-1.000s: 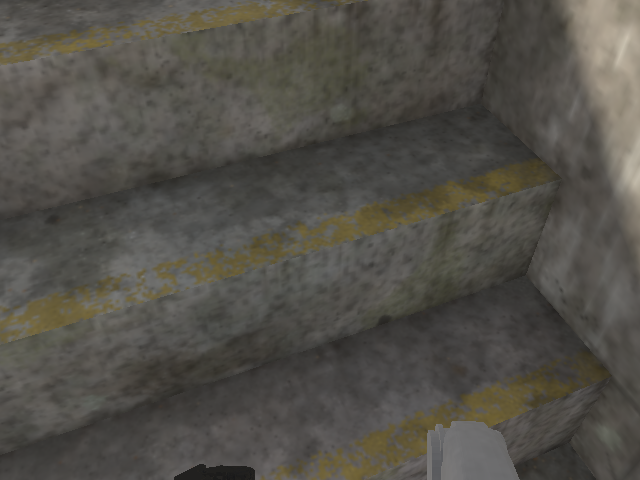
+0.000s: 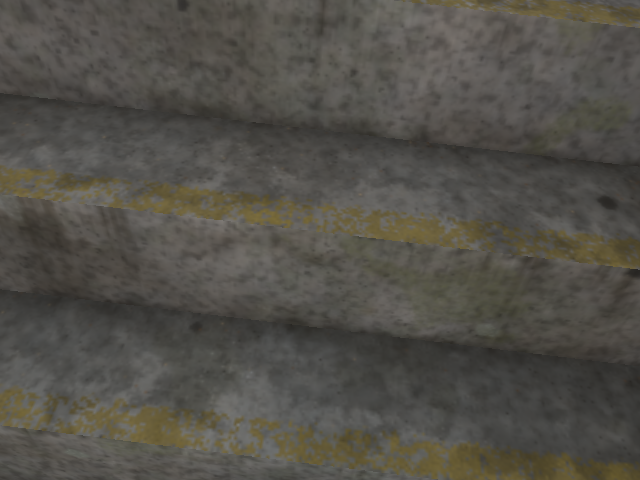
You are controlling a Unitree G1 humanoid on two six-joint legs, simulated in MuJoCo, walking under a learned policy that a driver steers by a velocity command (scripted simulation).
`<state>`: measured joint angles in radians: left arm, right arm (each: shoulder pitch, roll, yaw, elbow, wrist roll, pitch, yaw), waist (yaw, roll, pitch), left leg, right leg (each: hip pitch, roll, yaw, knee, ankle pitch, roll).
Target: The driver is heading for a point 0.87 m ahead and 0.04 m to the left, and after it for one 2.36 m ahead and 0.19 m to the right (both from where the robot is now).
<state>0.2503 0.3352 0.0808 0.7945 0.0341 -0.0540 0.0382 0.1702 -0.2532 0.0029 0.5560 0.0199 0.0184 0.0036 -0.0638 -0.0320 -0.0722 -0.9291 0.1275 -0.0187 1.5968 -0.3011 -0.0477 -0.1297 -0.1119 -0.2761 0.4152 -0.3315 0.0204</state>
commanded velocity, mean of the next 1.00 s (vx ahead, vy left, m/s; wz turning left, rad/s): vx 0.50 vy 0.00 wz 0.03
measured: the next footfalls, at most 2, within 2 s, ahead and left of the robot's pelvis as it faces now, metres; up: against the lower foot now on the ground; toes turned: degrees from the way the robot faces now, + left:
left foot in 0.10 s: +0.07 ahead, +0.17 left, +0.00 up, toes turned +7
right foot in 0.72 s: +0.27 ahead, -0.04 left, +0.22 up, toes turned +7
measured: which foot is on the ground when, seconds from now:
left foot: up 0.00-0.08, down 0.10-0.66, up 0.68-1.00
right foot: down 0.00-0.08, up 0.10-0.70, down 0.72-1.00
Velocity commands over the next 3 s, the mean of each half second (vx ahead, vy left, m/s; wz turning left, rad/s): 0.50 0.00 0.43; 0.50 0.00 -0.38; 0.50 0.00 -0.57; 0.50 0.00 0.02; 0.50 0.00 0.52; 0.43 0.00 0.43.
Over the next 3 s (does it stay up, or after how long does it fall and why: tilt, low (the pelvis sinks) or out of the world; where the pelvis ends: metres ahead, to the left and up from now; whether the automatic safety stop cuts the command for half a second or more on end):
stays up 0.72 0.03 0.66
